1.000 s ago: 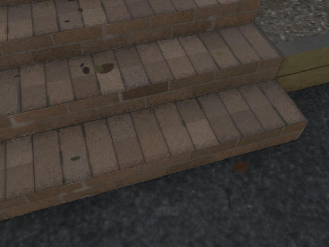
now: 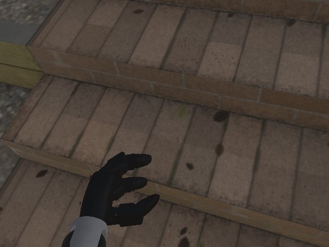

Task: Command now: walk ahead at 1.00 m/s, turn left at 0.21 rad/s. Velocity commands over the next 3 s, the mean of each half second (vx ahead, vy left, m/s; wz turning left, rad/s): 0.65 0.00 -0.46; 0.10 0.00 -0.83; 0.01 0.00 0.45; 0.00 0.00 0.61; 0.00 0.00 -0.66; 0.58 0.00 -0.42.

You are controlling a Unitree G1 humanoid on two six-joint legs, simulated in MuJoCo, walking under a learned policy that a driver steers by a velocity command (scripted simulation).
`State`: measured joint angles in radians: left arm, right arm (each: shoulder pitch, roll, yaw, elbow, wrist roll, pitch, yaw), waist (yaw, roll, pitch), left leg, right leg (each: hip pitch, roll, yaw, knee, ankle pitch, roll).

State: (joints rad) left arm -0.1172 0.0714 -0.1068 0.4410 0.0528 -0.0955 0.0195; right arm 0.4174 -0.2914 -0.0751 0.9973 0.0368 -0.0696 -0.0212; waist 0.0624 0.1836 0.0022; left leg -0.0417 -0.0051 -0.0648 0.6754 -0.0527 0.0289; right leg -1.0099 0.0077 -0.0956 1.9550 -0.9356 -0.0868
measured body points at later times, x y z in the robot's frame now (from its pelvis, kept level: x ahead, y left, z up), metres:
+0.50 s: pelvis +0.48 -0.06 +0.32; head +0.50 -0.05 +0.77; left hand +0.62 +0.26 +0.24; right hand +0.70 -0.35 +0.27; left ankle +0.34 +0.03 -0.18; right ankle +0.50 -0.17 -0.35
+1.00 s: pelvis +0.65 -0.03 +0.49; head +0.69 -0.05 +0.94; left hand +1.02 +0.06 +0.43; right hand +0.58 -0.33 +0.41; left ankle +0.67 +0.07 -0.22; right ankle +0.59 -0.11 -0.09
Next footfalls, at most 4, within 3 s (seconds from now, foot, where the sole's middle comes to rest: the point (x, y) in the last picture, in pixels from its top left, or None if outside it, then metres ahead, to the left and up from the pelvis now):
0.18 left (177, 225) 0.35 0.07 -0.40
0.46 right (259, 155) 0.54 -0.17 -0.38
0.66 left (183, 83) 0.71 0.04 -0.24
1.16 right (280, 78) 0.71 -0.23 -0.24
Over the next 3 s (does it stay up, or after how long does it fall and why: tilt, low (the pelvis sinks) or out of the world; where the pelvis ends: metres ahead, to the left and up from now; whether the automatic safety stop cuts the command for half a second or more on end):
stays up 0.90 -0.13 0.53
